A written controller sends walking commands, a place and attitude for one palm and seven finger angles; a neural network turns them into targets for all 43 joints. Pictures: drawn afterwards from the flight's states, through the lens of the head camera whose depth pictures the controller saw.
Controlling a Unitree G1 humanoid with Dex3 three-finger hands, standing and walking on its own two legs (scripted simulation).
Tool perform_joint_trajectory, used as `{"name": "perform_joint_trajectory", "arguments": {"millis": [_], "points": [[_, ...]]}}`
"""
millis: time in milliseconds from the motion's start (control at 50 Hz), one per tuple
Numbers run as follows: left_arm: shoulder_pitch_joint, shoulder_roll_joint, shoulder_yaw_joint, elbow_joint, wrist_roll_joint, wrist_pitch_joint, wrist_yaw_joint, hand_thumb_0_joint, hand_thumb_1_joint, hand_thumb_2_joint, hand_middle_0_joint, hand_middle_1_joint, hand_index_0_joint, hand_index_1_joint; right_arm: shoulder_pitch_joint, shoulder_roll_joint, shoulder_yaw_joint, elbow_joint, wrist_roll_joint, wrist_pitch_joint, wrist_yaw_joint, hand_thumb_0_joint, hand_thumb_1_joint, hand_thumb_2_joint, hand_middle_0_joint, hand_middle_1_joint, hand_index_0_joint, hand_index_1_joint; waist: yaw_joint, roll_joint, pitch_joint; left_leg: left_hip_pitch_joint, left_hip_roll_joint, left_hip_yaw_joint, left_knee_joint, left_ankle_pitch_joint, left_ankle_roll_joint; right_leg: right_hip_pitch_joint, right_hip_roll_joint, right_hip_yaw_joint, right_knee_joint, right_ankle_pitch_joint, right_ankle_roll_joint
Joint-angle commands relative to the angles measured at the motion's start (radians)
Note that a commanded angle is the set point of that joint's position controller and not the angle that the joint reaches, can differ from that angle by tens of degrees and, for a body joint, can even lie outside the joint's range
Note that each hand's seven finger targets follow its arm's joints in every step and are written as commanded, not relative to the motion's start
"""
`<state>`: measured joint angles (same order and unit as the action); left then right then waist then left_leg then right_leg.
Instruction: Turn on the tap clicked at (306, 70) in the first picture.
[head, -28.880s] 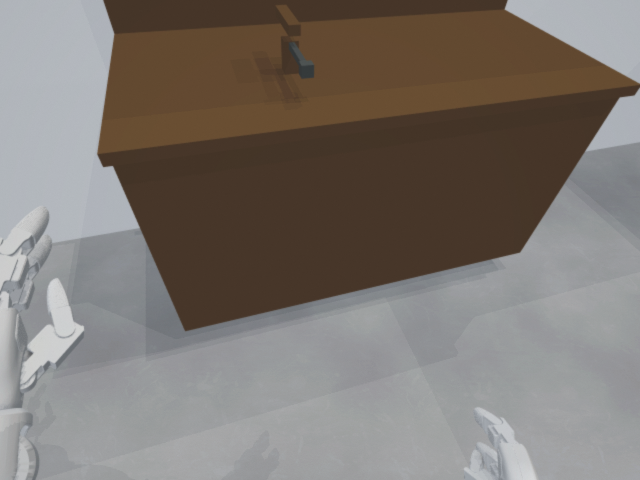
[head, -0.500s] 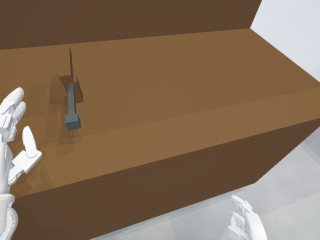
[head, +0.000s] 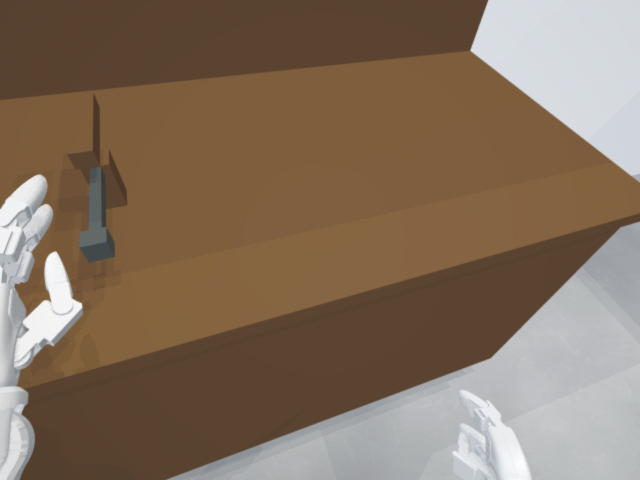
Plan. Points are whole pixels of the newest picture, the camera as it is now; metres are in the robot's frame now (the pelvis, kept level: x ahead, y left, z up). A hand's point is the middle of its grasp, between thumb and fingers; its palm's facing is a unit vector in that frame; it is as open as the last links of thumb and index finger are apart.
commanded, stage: shuffle to correct the standing spot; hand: left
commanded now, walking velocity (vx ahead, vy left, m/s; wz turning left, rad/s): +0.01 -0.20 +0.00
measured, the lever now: (97, 244) +0.33 +0.30 +0.11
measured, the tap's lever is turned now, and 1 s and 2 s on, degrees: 0 0 0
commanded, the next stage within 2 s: come to a stop and stand still in 0.34 s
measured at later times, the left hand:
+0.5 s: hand (133, 308) +0.23 +0.20 +0.16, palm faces +0.36 -0.86 -0.36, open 7.4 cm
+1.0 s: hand (74, 329) +0.21 +0.24 +0.15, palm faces +0.35 -0.86 -0.38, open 7.4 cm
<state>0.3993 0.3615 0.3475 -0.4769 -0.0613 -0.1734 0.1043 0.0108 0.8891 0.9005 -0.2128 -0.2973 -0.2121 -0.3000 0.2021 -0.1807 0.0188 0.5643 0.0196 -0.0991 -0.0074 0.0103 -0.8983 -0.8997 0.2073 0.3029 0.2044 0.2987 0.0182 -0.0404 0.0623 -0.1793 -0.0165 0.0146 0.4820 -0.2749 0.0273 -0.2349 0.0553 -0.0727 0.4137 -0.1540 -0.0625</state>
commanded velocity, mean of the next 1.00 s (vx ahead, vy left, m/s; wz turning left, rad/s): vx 0.00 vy -0.08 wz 0.00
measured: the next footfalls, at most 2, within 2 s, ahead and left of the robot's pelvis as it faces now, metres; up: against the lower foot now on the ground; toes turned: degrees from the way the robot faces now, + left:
none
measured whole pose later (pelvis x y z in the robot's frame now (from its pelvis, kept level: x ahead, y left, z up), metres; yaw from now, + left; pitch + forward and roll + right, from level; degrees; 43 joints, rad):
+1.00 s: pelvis +0.00 +0.00 +0.00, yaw +0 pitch -1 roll -1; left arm 0.46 0.36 0.33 -0.44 -0.06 -0.23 0.09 0.01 0.88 0.90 -0.22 -0.30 -0.22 -0.30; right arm 0.23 -0.20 0.02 0.60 0.02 -0.15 -0.03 0.01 -0.90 -0.90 0.21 0.30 0.20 0.30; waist 0.02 -0.01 0.05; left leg -0.21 -0.01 0.02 0.52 -0.29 0.03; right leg -0.27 0.05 -0.07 0.45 -0.17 -0.06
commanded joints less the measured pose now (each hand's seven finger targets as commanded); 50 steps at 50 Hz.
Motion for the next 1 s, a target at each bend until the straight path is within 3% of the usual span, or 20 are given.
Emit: {"name": "perform_joint_trajectory", "arguments": {"millis": [0, 100, 200, 280, 440, 560, 620, 640, 660, 680, 700, 720, 760, 820, 840, 860, 880, 900, 940, 980], "points": [[-0.043, 0.184, 0.131, -0.241, -0.01, -0.056, 0.013, 0.0, 0.9, 0.9, -0.2, -0.3, -0.2, -0.3, -0.102, -0.139, -0.064, -0.163, 0.004, -0.049, -0.006, 0.0, -0.9, -0.9, 0.2, 0.3, 0.2, 0.3, -0.001, 0.111, -0.156, -0.072, 0.128, -0.103, -0.087, 0.176, -0.016, 0.138, -0.088, 0.098, -0.011, 0.114, 0.029], [-0.02, 0.179, 0.129, -0.246, -0.026, -0.044, 0.008, 0.0, 0.9, 0.9, -0.2, -0.3, -0.2, -0.3, -0.093, -0.142, -0.072, -0.16, 0.004, -0.047, -0.012, 0.0, -0.9, -0.9, 0.2, 0.3, 0.2, 0.3, -0.007, 0.068, -0.168, -0.056, 0.112, -0.075, -0.018, 0.107, -0.005, 0.093, -0.122, 0.152, -0.035, 0.097, 0.011], [-0.022, 0.191, 0.136, -0.264, -0.034, -0.034, 0.015, 0.0, 0.9, 0.9, -0.2, -0.3, -0.2, -0.3, -0.089, -0.141, -0.073, -0.153, 0.006, -0.046, -0.018, 0.0, -0.9, -0.9, 0.2, 0.3, 0.2, 0.3, -0.014, 0.045, -0.156, -0.046, 0.072, -0.036, 0.055, 0.016, -0.002, 0.022, -0.174, 0.218, -0.104, -0.029, 0.003], [-0.018, 0.19, 0.134, -0.277, -0.037, -0.035, 0.02, 0.0, 0.9, 0.9, -0.2, -0.3, -0.2, -0.3, -0.072, -0.143, -0.079, -0.15, 0.001, -0.045, -0.021, 0.0, -0.9, -0.9, 0.2, 0.3, 0.2, 0.3, -0.016, 0.029, -0.157, -0.039, 0.063, -0.019, 0.075, 0.007, -0.002, 0.006, -0.199, 0.227, -0.126, -0.059, 0.006], [0.002, 0.19, 0.14, -0.262, -0.028, -0.032, 0.024, 0.0, 0.9, 0.9, -0.2, -0.3, -0.2, -0.3, -0.08, -0.152, -0.076, -0.149, 0.0, -0.036, -0.025, 0.0, -0.9, -0.9, 0.2, 0.3, 0.2, 0.3, -0.008, 0.096, -0.151, -0.1, 0.123, -0.067, -0.019, 0.034, 0.02, 0.096, -0.129, 0.149, -0.063, 0.004, 0.083], [0.051, 0.179, 0.135, -0.231, -0.021, -0.036, 0.048, 0.0, 0.9, 0.9, -0.2, -0.3, -0.2, -0.3, -0.078, -0.139, -0.063, -0.141, 0.011, -0.033, -0.015, 0.0, -0.9, -0.9, 0.2, 0.3, 0.2, 0.3, -0.008, 0.002, -0.174, -0.099, 0.044, -0.027, 0.084, 0.022, 0.001, 0.139, -0.235, 0.269, -0.184, 0.007, 0.077], [0.065, 0.172, 0.124, -0.239, -0.015, -0.037, 0.054, 0.0, 0.9, 0.9, -0.2, -0.3, -0.2, -0.3, -0.086, -0.135, -0.052, -0.129, 0.005, -0.031, -0.019, 0.0, -0.9, -0.9, 0.2, 0.3, 0.2, 0.3, -0.006, 0.036, -0.176, -0.064, 0.058, -0.038, 0.011, 0.051, 0.007, 0.137, -0.231, 0.233, -0.169, 0.02, 0.07], [-0.957, 0.96, 0.672, -0.475, 0.115, -0.141, 0.033, 0.0, 0.9, 0.9, -0.2, -0.3, -0.2, -0.3, 0.133, -0.147, -0.089, -0.038, -0.018, -0.102, -0.038, 0.0, -0.9, -0.9, 0.2, 0.3, 0.2, 0.3, -0.037, -0.103, -0.005, -0.036, -0.027, 0.15, 0.003, 0.073, -0.04, -0.042, -0.055, 0.108, -0.265, 0.329, 0.336], [-0.481, 0.418, 0.325, 0.073, 0.036, -0.127, -0.021, 0.0, 0.9, 0.9, -0.2, -0.3, -0.2, -0.3, 0.02, -0.077, -0.061, -0.039, -0.015, -0.114, -0.039, 0.0, -0.9, -0.9, 0.2, 0.3, 0.2, 0.3, -0.012, -0.005, -0.237, -0.056, 0.017, 0.106, -0.116, 0.15, 0.005, 0.193, -0.081, 0.018, -0.065, 0.413, 0.28], [-0.177, 0.262, 0.229, 0.153, 0.01, -0.106, -0.032, 0.0, 0.9, 0.9, -0.2, -0.3, -0.2, -0.3, -0.004, -0.157, -0.1, -0.121, -0.001, -0.128, -0.034, 0.0, -0.9, -0.9, 0.2, 0.3, 0.2, 0.3, 0.044, 0.164, -0.164, -0.009, 0.066, 0.075, -0.082, 0.215, 0.008, 0.159, -0.092, 0.147, 0.052, 0.512, 0.26], [-0.062, 0.091, 0.076, 0.106, -0.018, -0.104, -0.043, 0.0, 0.9, 0.9, -0.2, -0.3, -0.2, -0.3, -0.035, -0.15, -0.087, -0.119, 0.009, -0.123, -0.007, 0.0, -0.9, -0.9, 0.2, 0.3, 0.2, 0.3, 0.023, 0.336, -0.24, 0.002, 0.125, 0.048, -0.067, 0.305, 0.028, 0.201, -0.13, 0.092, 0.174, 0.462, 0.179], [-0.087, 0.134, 0.086, -0.024, -0.004, -0.103, -0.032, 0.0, 0.9, 0.9, -0.2, -0.3, -0.2, -0.3, -0.04, -0.156, -0.086, -0.149, 0.002, -0.113, 0.008, 0.0, -0.9, -0.9, 0.2, 0.3, 0.2, 0.3, 0.03, 0.36, -0.25, -0.095, 0.145, 0.002, -0.044, 0.323, 0.026, 0.244, -0.142, 0.109, 0.182, 0.29, 0.113], [-0.031, 0.125, 0.064, -0.115, -0.003, -0.104, -0.017, 0.0, 0.9, 0.9, -0.2, -0.3, -0.2, -0.3, -0.048, -0.143, -0.069, -0.163, 0.013, -0.114, 0.027, 0.0, -0.9, -0.9, 0.2, 0.3, 0.2, 0.3, 0.032, 0.151, -0.214, -0.16, 0.103, -0.007, -0.02, 0.168, 0.012, 0.253, -0.144, 0.14, 0.072, 0.179, 0.093], [0.037, 0.182, 0.135, -0.149, -0.011, -0.104, 0.012, 0.0, 0.9, 0.9, -0.2, -0.3, -0.2, -0.3, -0.052, -0.138, -0.058, -0.155, 0.01, -0.105, 0.019, 0.0, -0.9, -0.9, 0.2, 0.3, 0.2, 0.3, 0.022, -0.163, -0.205, -0.127, 0.036, -0.009, 0.063, 0.014, 0.002, 0.176, -0.21, 0.228, -0.094, 0.07, 0.082], [0.011, 0.207, 0.164, -0.155, -0.015, -0.107, 0.018, 0.0, 0.9, 0.9, -0.2, -0.3, -0.2, -0.3, -0.057, -0.135, -0.057, -0.153, 0.008, -0.106, 0.01, 0.0, -0.9, -0.9, 0.2, 0.3, 0.2, 0.3, 0.022, -0.209, -0.19, -0.127, 0.024, -0.012, 0.091, -0.031, 0.001, 0.137, -0.241, 0.266, -0.148, -0.027, 0.07], [-0.007, 0.22, 0.187, -0.143, -0.017, -0.109, 0.023, 0.0, 0.9, 0.9, -0.2, -0.3, -0.2, -0.3, -0.061, -0.132, -0.058, -0.149, 0.007, -0.108, -0.003, 0.0, -0.9, -0.9, 0.2, 0.3, 0.2, 0.3, 0.019, -0.215, -0.163, -0.11, 0.019, -0.024, 0.11, -0.042, 0.001, 0.074, -0.262, 0.296, -0.189, -0.133, 0.048], [-0.025, 0.219, 0.191, -0.153, -0.016, -0.111, 0.025, 0.0, 0.9, 0.9, -0.2, -0.3, -0.2, -0.3, -0.063, -0.133, -0.055, -0.144, 0.002, -0.109, -0.013, 0.0, -0.9, -0.9, 0.2, 0.3, 0.2, 0.3, 0.012, -0.168, -0.154, -0.075, 0.021, -0.039, 0.087, -0.032, 0.001, 0.024, -0.271, 0.301, -0.203, -0.21, 0.014], [-0.054, 0.262, 0.219, -0.197, -0.013, -0.114, 0.032, 0.0, 0.9, 0.9, -0.2, -0.3, -0.2, -0.3, -0.086, -0.136, -0.047, -0.136, 0.001, -0.106, -0.022, 0.0, -0.9, -0.9, 0.2, 0.3, 0.2, 0.3, 0.009, -0.067, -0.142, -0.017, 0.03, -0.041, 0.029, -0.013, 0.002, -0.025, -0.255, 0.284, -0.188, -0.241, -0.004], [-0.082, 0.204, 0.167, -0.17, -0.006, -0.117, 0.03, 0.0, 0.9, 0.9, -0.2, -0.3, -0.2, -0.3, -0.09, -0.13, -0.038, -0.136, -0.008, -0.113, -0.036, 0.0, -0.9, -0.9, 0.2, 0.3, 0.2, 0.3, 0.008, 0.085, -0.124, 0.003, 0.047, -0.058, -0.057, 0.002, 0.012, -0.029, -0.191, 0.233, -0.15, -0.272, 0.019], [-0.138, 0.175, 0.127, -0.167, 0.008, -0.12, 0.025, 0.0, 0.9, 0.9, -0.2, -0.3, -0.2, -0.3, -0.086, -0.138, -0.034, -0.133, -0.011, -0.119, -0.037, 0.0, -0.9, -0.9, 0.2, 0.3, 0.2, 0.3, 0.012, 0.157, -0.111, -0.054, 0.086, -0.109, -0.142, -0.015, 0.023, 0.039, -0.138, 0.187, -0.093, -0.205, 0.036]]}}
